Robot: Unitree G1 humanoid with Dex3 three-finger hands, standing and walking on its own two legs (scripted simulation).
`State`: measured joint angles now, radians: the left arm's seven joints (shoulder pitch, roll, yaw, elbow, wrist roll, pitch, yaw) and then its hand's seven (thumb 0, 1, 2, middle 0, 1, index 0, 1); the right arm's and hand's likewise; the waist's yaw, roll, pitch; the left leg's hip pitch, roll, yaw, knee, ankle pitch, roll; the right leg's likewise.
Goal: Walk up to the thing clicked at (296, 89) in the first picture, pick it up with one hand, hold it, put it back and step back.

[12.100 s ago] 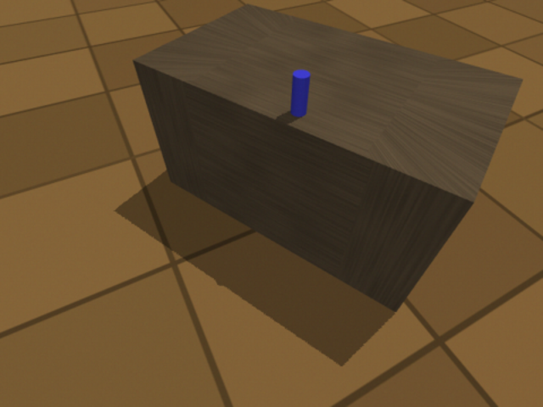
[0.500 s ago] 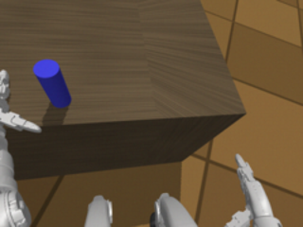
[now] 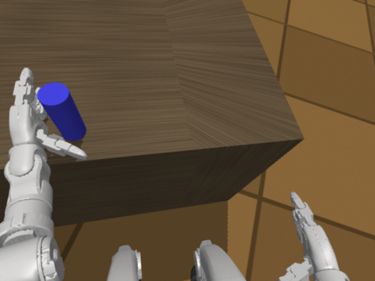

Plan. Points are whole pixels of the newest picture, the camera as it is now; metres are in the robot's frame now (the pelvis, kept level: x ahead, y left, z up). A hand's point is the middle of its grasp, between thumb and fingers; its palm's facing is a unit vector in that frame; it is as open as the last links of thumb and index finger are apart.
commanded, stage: rest palm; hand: left
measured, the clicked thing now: (65, 114) +0.45 +0.20 +0.04
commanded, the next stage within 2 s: close in 0.12 s
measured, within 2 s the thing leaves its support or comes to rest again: leaves its support in 1.20 s
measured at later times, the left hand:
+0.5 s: hand (70, 119) +0.45 +0.19 +0.03, palm faces +0.13 -0.99 +0.02, open 15.1 cm
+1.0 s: hand (72, 117) +0.46 +0.19 +0.02, palm faces +0.14 -0.99 +0.01, open 7.4 cm
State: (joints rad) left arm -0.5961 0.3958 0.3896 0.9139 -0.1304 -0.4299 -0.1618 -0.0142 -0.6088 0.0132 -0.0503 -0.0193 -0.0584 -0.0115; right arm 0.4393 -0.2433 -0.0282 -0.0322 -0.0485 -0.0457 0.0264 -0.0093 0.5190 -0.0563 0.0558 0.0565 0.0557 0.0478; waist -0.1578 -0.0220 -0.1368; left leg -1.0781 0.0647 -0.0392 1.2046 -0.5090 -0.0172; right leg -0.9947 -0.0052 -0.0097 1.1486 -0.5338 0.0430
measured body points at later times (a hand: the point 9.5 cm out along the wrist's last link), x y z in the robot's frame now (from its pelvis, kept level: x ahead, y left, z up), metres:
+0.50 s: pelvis +0.00 +0.00 +0.00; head +0.12 +0.04 +0.44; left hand +0.44 +0.25 +0.03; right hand +0.17 -0.26 +0.01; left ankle +0.03 +0.12 -0.64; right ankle +0.01 -0.15 -0.64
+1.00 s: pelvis +0.00 -0.01 +0.00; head +0.12 +0.03 +0.43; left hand +0.44 +0.25 +0.03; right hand +0.16 -0.27 +0.00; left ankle +0.03 +0.12 -0.64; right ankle +0.01 -0.15 -0.64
